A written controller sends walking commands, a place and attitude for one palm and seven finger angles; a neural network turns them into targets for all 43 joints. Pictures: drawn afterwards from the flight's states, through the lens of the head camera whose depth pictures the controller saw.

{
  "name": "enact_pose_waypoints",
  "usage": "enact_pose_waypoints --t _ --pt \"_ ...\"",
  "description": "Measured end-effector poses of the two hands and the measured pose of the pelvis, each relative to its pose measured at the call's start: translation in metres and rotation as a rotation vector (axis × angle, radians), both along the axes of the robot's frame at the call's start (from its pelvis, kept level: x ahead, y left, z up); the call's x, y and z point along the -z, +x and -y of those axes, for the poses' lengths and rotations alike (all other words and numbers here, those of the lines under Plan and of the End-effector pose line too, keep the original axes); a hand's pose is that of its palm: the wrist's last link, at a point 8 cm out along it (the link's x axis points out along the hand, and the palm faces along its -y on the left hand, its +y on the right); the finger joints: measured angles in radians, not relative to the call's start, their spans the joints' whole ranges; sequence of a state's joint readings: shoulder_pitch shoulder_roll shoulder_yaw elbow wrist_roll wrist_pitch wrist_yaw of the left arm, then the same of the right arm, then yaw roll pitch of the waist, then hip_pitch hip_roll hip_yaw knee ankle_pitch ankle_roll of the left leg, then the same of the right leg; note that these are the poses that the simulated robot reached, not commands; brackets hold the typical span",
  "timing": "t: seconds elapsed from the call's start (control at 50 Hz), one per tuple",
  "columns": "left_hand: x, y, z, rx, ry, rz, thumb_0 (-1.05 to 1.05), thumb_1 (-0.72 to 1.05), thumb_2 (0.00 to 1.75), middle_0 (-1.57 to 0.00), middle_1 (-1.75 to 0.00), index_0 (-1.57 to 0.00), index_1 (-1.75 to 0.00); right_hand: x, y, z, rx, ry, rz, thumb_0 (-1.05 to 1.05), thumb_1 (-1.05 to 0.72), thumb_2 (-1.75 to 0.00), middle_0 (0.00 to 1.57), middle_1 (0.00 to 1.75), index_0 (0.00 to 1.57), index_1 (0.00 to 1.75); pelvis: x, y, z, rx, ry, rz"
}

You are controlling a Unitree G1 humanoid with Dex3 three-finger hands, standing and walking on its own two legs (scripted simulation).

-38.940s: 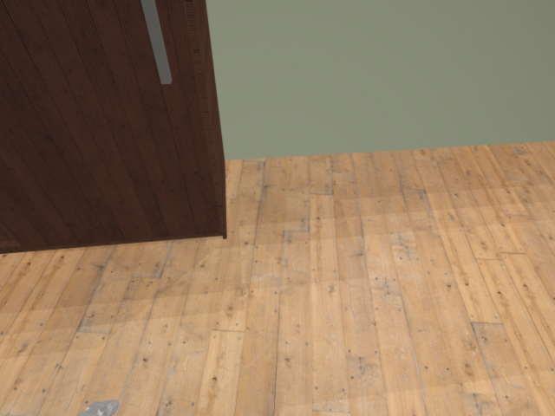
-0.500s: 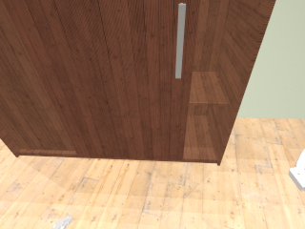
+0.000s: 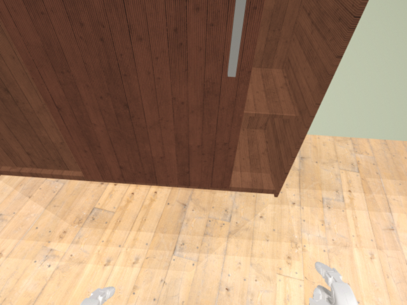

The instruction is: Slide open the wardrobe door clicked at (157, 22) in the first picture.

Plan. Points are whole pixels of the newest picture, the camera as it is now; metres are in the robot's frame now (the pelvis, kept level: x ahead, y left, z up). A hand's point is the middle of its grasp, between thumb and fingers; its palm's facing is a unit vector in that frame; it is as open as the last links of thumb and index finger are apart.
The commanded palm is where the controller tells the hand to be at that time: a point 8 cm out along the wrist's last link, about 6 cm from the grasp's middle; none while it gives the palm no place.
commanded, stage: let the arm hang, fingers relaxed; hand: right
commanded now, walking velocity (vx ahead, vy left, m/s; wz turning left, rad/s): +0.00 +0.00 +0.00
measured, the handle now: (237, 23) +0.83 -0.01 +0.21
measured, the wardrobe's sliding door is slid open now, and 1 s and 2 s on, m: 0.27 0.27 0.27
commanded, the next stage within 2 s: look to check the result in 0.90 s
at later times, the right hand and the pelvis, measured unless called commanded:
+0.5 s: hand out of the picture +0.03 -0.20 -0.14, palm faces -0.01 +0.97 -0.24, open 7.3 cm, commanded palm none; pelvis +0.01 +0.00 +0.03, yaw +1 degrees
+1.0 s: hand out of the picture +0.01 -0.19 -0.15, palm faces -0.02 +0.98 -0.18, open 7.4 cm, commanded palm none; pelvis +0.01 -0.02 +0.03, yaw +1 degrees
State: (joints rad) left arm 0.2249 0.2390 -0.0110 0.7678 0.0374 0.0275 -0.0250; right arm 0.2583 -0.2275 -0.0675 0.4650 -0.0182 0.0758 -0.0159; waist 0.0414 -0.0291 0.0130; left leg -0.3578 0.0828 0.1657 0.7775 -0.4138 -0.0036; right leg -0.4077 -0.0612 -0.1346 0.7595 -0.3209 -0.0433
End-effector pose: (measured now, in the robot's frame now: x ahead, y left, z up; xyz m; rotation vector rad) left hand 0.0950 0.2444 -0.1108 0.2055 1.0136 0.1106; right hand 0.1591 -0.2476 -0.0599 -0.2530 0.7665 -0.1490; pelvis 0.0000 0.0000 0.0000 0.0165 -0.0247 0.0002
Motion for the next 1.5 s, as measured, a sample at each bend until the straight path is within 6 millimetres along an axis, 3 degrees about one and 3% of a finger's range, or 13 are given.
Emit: enact_pose_waypoints --t 0.04,0.08,0.22,0.32,0.46,0.66,0.92,1.16,1.5 --pt "-0.002 -0.010 0.002 -0.008 0.013 -0.039 0.01 0.90 0.90 -0.20 -0.30 -0.20 -0.30 0.042 -0.036 -0.023 -0.024 0.083 -0.215 0.01 -0.91 -0.90 0.19 0.30 0.19 0.30 -0.002 0.000 -0.001 -0.011 -0.015 -0.005" --pt "-0.003 -0.023 0.001 -0.014 0.026 -0.089 0.01 0.90 0.90 -0.20 -0.30 -0.20 -0.30 0.063 -0.068 -0.038 0.013 0.147 -0.347 0.00 -0.93 -0.89 0.20 0.30 0.19 0.30 -0.005 0.000 -0.003 -0.003 -0.022 -0.015" --pt "-0.001 -0.053 -0.002 -0.046 0.010 -0.258 0.01 0.90 0.90 -0.20 -0.30 -0.20 -0.30 0.055 -0.130 -0.015 0.101 0.081 -0.499 -0.04 -0.99 -0.89 0.20 0.30 0.20 0.30 -0.021 0.002 -0.008 0.011 -0.005 -0.024" --pt "0.002 -0.061 0.005 -0.089 -0.019 -0.275 0.01 0.90 0.90 -0.20 -0.30 -0.20 -0.30 0.048 -0.152 -0.003 0.109 0.044 -0.591 -0.01 -0.95 -0.89 0.20 0.30 0.20 0.30 -0.027 0.006 -0.004 0.001 -0.003 -0.013" --pt "0.004 -0.073 0.018 -0.101 -0.046 -0.308 0.01 0.91 0.90 -0.20 -0.30 -0.20 -0.30 0.044 -0.143 0.000 0.104 0.043 -0.579 0.00 -0.92 -0.89 0.20 0.30 0.20 0.30 -0.032 0.009 0.003 -0.008 -0.005 -0.002" --pt "0.003 -0.090 0.033 -0.126 -0.054 -0.352 0.01 0.91 0.90 -0.20 -0.30 -0.20 -0.30 0.050 -0.122 -0.012 0.072 0.087 -0.543 0.01 -0.91 -0.89 0.20 0.30 0.20 0.30 -0.034 0.009 0.011 -0.013 -0.009 0.006" --pt "0.002 -0.107 0.048 -0.150 -0.055 -0.405 0.01 0.91 0.90 -0.20 -0.30 -0.20 -0.30 0.055 -0.146 -0.007 0.086 0.105 -0.625 0.01 -0.92 -0.89 0.20 0.30 0.20 0.30 -0.034 0.010 0.020 -0.018 -0.008 0.002" --pt "0.000 -0.096 0.050 -0.147 -0.039 -0.377 0.01 0.91 0.90 -0.20 -0.30 -0.20 -0.30 0.056 -0.159 0.002 0.098 0.103 -0.658 0.00 -0.91 -0.89 0.20 0.30 0.20 0.30 -0.033 0.009 0.028 -0.020 -0.007 0.004" --pt "-0.005 -0.074 0.033 -0.130 0.001 -0.336 0.01 0.90 0.90 -0.20 -0.30 -0.20 -0.30 0.052 -0.136 0.020 0.084 0.070 -0.610 0.00 -0.91 -0.89 0.20 0.30 0.20 0.30 -0.034 0.010 0.031 -0.016 -0.008 -0.001"
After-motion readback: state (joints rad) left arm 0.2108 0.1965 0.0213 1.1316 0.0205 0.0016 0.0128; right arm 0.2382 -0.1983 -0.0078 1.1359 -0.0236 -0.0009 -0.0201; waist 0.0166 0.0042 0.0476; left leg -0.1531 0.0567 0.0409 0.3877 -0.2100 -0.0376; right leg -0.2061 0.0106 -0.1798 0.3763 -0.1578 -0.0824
